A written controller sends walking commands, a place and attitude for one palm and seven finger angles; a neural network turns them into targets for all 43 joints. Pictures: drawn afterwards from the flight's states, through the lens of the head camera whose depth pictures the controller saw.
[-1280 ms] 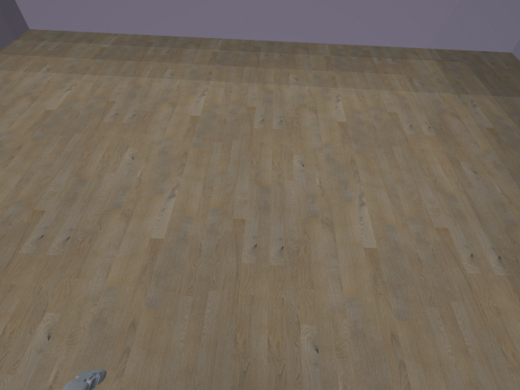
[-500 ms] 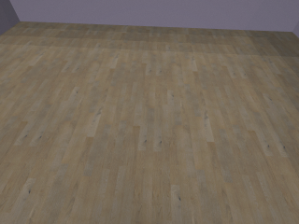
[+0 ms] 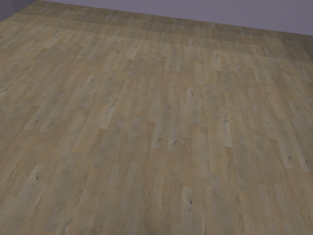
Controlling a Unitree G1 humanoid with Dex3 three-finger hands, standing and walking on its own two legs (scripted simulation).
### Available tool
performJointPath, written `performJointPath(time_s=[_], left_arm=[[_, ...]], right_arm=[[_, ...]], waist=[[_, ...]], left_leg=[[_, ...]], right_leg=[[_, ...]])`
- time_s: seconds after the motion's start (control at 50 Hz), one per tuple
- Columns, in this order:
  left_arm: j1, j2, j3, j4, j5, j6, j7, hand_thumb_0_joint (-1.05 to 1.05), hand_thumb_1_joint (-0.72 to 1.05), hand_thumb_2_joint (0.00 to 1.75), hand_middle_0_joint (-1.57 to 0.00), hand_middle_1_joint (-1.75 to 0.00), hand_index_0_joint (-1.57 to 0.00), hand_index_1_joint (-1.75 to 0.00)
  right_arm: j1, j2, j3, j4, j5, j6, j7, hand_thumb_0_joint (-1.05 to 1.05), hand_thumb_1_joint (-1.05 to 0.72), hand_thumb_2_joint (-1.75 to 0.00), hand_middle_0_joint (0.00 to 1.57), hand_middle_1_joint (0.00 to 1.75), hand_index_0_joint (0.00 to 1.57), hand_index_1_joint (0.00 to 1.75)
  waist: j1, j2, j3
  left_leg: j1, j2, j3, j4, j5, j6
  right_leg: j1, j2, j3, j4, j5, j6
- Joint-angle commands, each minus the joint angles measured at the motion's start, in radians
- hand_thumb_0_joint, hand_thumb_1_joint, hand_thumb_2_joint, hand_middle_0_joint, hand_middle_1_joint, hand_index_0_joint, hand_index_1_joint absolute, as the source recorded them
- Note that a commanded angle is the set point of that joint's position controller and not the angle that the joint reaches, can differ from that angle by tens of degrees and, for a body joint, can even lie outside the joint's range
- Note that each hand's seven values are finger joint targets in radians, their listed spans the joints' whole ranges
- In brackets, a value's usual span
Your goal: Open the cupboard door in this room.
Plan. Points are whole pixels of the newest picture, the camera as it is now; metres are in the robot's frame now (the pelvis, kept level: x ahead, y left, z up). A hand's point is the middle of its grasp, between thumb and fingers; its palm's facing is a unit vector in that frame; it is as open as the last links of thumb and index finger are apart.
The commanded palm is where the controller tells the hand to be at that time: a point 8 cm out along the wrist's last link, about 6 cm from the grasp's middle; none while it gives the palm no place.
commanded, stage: turn or walk to find it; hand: left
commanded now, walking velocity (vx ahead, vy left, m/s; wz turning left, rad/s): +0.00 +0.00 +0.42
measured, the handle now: out of the picture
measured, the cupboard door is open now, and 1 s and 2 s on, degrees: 0 0 0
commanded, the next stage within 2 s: none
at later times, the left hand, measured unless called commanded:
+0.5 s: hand out of the picture +0.00 +0.19 -0.14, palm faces +0.21 -0.93 -0.29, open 7.4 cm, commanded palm none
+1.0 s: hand out of the picture -0.14 +0.23 -0.17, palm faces +0.44 -0.87 -0.23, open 7.4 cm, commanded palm none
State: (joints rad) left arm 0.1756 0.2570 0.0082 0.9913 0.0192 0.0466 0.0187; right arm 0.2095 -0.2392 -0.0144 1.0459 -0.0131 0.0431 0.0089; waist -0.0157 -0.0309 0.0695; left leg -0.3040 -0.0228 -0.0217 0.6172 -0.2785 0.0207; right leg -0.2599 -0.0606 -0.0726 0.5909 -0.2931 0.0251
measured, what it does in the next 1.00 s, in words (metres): steps on the spot, turning left: right foot, then left foot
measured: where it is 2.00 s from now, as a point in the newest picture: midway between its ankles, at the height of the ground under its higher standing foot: outside the picture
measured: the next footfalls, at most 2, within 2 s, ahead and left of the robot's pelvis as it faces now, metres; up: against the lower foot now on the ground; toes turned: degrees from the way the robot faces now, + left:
right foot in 0.40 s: +0.00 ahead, -0.13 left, +0.00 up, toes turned +8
left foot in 0.80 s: -0.08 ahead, +0.12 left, +0.00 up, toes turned +25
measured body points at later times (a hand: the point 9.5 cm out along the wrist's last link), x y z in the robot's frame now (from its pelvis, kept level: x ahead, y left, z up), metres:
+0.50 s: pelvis -0.05 -0.03 +0.01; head -0.03 -0.05 +0.46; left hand -0.02 +0.24 -0.12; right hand +0.04 -0.28 -0.15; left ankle -0.01 +0.10 -0.68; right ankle -0.04 -0.14 -0.73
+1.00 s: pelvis -0.09 +0.02 +0.01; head -0.07 +0.06 +0.46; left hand -0.17 +0.28 -0.15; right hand +0.09 -0.16 -0.12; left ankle -0.12 +0.10 -0.73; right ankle -0.05 -0.13 -0.65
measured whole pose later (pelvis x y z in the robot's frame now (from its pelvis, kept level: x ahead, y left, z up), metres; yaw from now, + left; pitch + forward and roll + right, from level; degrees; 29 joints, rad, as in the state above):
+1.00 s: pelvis -0.09 +0.02 +0.01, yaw +24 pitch +0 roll -1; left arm 0.24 0.26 0.07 0.97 0.02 0.07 0.01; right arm 0.17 -0.18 -0.03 0.94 -0.02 0.02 -0.01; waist 0.01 -0.04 0.07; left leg -0.24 -0.02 0.01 0.49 -0.25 0.05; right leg -0.46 -0.08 -0.05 1.09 -0.42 0.08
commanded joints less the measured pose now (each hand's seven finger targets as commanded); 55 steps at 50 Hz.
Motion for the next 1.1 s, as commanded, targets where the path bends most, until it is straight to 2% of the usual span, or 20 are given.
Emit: performJointPath(time_s=[0.0, 0.04, 0.12, 0.24, 0.34, 0.36, 0.38, 0.4, 0.42, 0.44, 0.48, 0.58, 0.68, 0.74, 0.76, 0.78, 0.8, 0.86, 0.94, 1.08], left_arm=[[-0.055, 0.117, 0.035, -0.123, -0.004, -0.013, 0.015, 0.0, 0.9, 0.9, -0.2, -0.3, -0.2, -0.3], [-0.027, 0.117, 0.045, -0.113, -0.001, -0.01, 0.016, 0.0, 0.9, 0.9, -0.2, -0.3, -0.2, -0.3], [-0.003, 0.066, 0.047, -0.099, -0.005, -0.017, 0.005, 0.0, 0.9, 0.9, -0.2, -0.3, -0.2, -0.3], [-0.006, 0.032, 0.05, -0.115, -0.011, -0.016, 0.01, 0.0, 0.9, 0.9, -0.2, -0.3, -0.2, -0.3], [0.139, 0.05, 0.063, -0.088, -0.014, -0.019, 0.017, 0.0, 0.9, 0.9, -0.2, -0.3, -0.2, -0.3], [0.17, 0.093, 0.073, -0.084, -0.004, -0.025, 0.021, 0.0, 0.9, 0.9, -0.2, -0.3, -0.2, -0.3], [0.167, 0.185, 0.092, -0.1, 0.015, -0.032, 0.027, 0.0, 0.9, 0.9, -0.2, -0.3, -0.2, -0.3], [0.099, 0.207, 0.087, -0.133, 0.007, -0.026, 0.029, 0.0, 0.9, 0.9, -0.2, -0.3, -0.2, -0.3], [0.011, 0.184, 0.077, -0.164, 0.004, -0.024, 0.03, 0.0, 0.9, 0.9, -0.2, -0.3, -0.2, -0.3], [-0.032, 0.152, 0.08, -0.171, 0.002, -0.038, 0.029, 0.0, 0.9, 0.9, -0.2, -0.3, -0.2, -0.3], [-0.032, 0.108, 0.06, -0.168, -0.001, -0.048, 0.021, 0.0, 0.9, 0.9, -0.2, -0.3, -0.2, -0.3], [0.1, 0.118, 0.065, -0.128, 0.006, -0.057, 0.023, 0.0, 0.9, 0.9, -0.2, -0.3, -0.2, -0.3], [0.148, 0.171, 0.083, -0.104, 0.017, -0.049, 0.019, 0.0, 0.9, 0.9, -0.2, -0.3, -0.2, -0.3], [0.122, 0.176, 0.089, -0.097, 0.007, -0.041, 0.015, 0.0, 0.9, 0.9, -0.2, -0.3, -0.2, -0.3], [0.123, 0.15, 0.083, -0.103, -0.002, -0.034, 0.012, 0.0, 0.9, 0.9, -0.2, -0.3, -0.2, -0.3], [0.137, 0.08, 0.072, -0.134, -0.009, -0.028, 0.005, 0.0, 0.9, 0.9, -0.2, -0.3, -0.2, -0.3], [0.076, 0.065, 0.055, -0.158, 0.0, -0.018, 0.011, 0.0, 0.9, 0.9, -0.2, -0.3, -0.2, -0.3], [0.01, 0.079, 0.071, -0.125, 0.001, -0.006, 0.005, 0.0, 0.9, 0.9, -0.2, -0.3, -0.2, -0.3], [0.07, 0.063, 0.07, -0.093, 0.0, -0.014, -0.006, 0.0, 0.9, 0.9, -0.2, -0.3, -0.2, -0.3], [-0.006, 0.046, 0.069, -0.131, -0.005, -0.01, 0.002, 0.0, 0.9, 0.9, -0.2, -0.3, -0.2, -0.3]], right_arm=[[0.089, -0.227, -0.066, -0.081, -0.01, -0.033, -0.011, 0.0, -0.9, -0.9, 0.2, 0.3, 0.2, 0.3], [0.078, -0.211, -0.068, -0.086, -0.003, -0.037, -0.027, 0.0, -0.9, -0.9, 0.2, 0.3, 0.2, 0.3], [0.055, -0.174, -0.071, -0.105, -0.005, -0.039, -0.035, 0.0, -0.9, -0.9, 0.2, 0.3, 0.2, 0.3], [0.093, -0.168, -0.088, -0.109, -0.01, -0.023, -0.033, 0.0, -0.9, -0.9, 0.2, 0.3, 0.2, 0.3], [0.021, -0.159, -0.099, -0.146, -0.007, -0.006, -0.018, 0.0, -0.9, -0.9, 0.2, 0.3, 0.2, 0.3], [0.02, -0.125, -0.096, -0.156, -0.002, 0.0, -0.012, 0.0, -0.9, -0.9, 0.2, 0.3, 0.2, 0.3], [0.025, -0.06, -0.09, -0.179, 0.003, 0.002, -0.01, 0.0, -0.9, -0.9, 0.2, 0.3, 0.2, 0.3], [-0.019, -0.1, -0.102, -0.189, -0.012, 0.003, -0.013, 0.0, -0.9, -0.9, 0.2, 0.3, 0.2, 0.3], [0.007, -0.105, -0.107, -0.186, -0.016, 0.01, -0.004, 0.0, -0.9, -0.9, 0.2, 0.3, 0.2, 0.3], [0.032, -0.101, -0.105, -0.158, -0.016, 0.021, 0.001, 0.0, -0.9, -0.9, 0.2, 0.3, 0.2, 0.3], [0.06, -0.096, -0.1, -0.128, -0.012, 0.019, 0.007, 0.0, -0.9, -0.9, 0.2, 0.3, 0.2, 0.3], [-0.023, -0.073, -0.08, -0.147, -0.005, 0.014, 0.006, 0.0, -0.9, -0.9, 0.2, 0.3, 0.2, 0.3], [-0.081, -0.05, -0.061, -0.165, 0.004, -0.001, 0.006, 0.0, -0.9, -0.9, 0.2, 0.3, 0.2, 0.3], [0.011, -0.069, -0.061, -0.139, 0.005, -0.017, 0.002, 0.0, -0.9, -0.9, 0.2, 0.3, 0.2, 0.3], [0.059, -0.119, -0.07, -0.129, 0.003, -0.028, 0.002, 0.0, -0.9, -0.9, 0.2, 0.3, 0.2, 0.3], [0.083, -0.224, -0.094, -0.133, -0.004, -0.037, -0.003, 0.0, -0.9, -0.9, 0.2, 0.3, 0.2, 0.3], [0.135, -0.268, -0.104, -0.124, 0.005, -0.028, -0.009, 0.0, -0.9, -0.9, 0.2, 0.3, 0.2, 0.3], [0.022, -0.179, -0.083, -0.134, -0.007, -0.029, -0.03, 0.0, -0.9, -0.9, 0.2, 0.3, 0.2, 0.3], [0.006, -0.154, -0.073, -0.145, -0.002, -0.044, -0.035, 0.0, -0.9, -0.9, 0.2, 0.3, 0.2, 0.3], [0.053, -0.159, -0.081, -0.14, -0.009, -0.036, -0.032, 0.0, -0.9, -0.9, 0.2, 0.3, 0.2, 0.3]], waist=[[-0.037, 0.312, -0.044], [-0.013, 0.209, -0.075], [-0.005, 0.169, -0.141], [-0.027, 0.174, -0.146], [0.038, 0.164, -0.13], [0.047, 0.052, -0.125], [0.054, -0.224, -0.087], [0.06, -0.222, -0.022], [0.008, -0.132, -0.002], [-0.014, -0.178, 0.006], [-0.029, -0.141, 0.037], [0.027, -0.122, -0.004], [0.06, -0.178, -0.054], [0.011, -0.136, -0.114], [-0.015, -0.012, -0.157], [-0.02, 0.301, -0.173], [-0.048, 0.298, -0.176], [-0.024, 0.222, -0.066], [0.004, 0.159, -0.114], [-0.021, 0.147, -0.093]], left_leg=[[0.067, 0.327, -0.475, -0.358, 0.284, 0.155], [0.086, 0.312, -0.452, -0.35, 0.304, 0.192], [0.168, 0.225, -0.337, -0.285, 0.34, 0.163], [0.165, 0.215, -0.411, -0.302, 0.286, 0.165], [-0.057, 0.127, -0.375, -0.281, 0.065, 0.078], [-0.183, 0.058, -0.299, -0.179, -0.054, 0.025], [-0.376, -0.064, -0.114, 0.101, -0.196, -0.045], [-0.348, -0.058, -0.071, 0.328, -0.242, -0.056], [-0.289, -0.03, -0.097, 0.459, -0.186, -0.046], [-0.269, -0.013, -0.084, 0.52, -0.136, -0.05], [-0.267, 0.005, -0.04, 0.599, -0.05, -0.064], [-0.28, 0.041, 0.014, 0.473, -0.093, -0.087], [-0.132, 0.043, 0.085, 0.172, -0.177, -0.076], [0.072, 0.027, 0.108, -0.123, 0.016, -0.058], [0.219, 0.083, 0.036, -0.226, 0.185, -0.041], [0.362, 0.35, -0.3, -0.261, 0.533, 0.065], [0.304, 0.434, -0.341, -0.259, 0.691, 0.149], [0.131, 0.316, -0.261, -0.299, 0.391, 0.15], [0.224, 0.245, -0.176, -0.273, 0.517, 0.134], [0.205, 0.256, -0.286, -0.289, 0.439, 0.166]], right_leg=[[-0.198, 0.04, -0.005, 0.306, -0.271, 0.02], [-0.237, 0.004, 0.1, 0.457, -0.249, 0.009], [-0.232, 0.017, 0.081, 0.416, -0.177, 0.026], [-0.149, 0.051, 0.075, 0.221, -0.188, 0.026], [0.153, 0.068, 0.042, -0.158, 0.004, 0.009], [0.263, -0.022, 0.113, -0.269, -0.008, -0.021], [0.283, -0.288, 0.421, -0.393, -0.214, -0.115], [0.063, -0.415, 0.487, -0.428, -0.188, -0.176], [-0.062, -0.369, 0.374, -0.426, -0.178, -0.173], [-0.09, -0.291, 0.32, -0.423, -0.156, -0.14], [-0.065, -0.212, 0.189, -0.362, 0.014, -0.123], [0.108, -0.248, 0.136, -0.277, 0.273, -0.169], [0.149, -0.285, 0.091, -0.183, 0.478, -0.18], [0.1, -0.248, 0.009, -0.042, 0.474, -0.096], [0.01, -0.205, -0.045, 0.094, 0.343, -0.042], [-0.267, -0.07, -0.093, 0.298, -0.158, 0.04], [-0.278, -0.042, -0.013, 0.433, -0.364, 0.046], [-0.286, -0.061, 0.07, 0.542, -0.205, 0.036], [-0.283, -0.037, 0.053, 0.518, -0.105, 0.056], [-0.241, -0.014, 0.063, 0.35, -0.141, 0.064]])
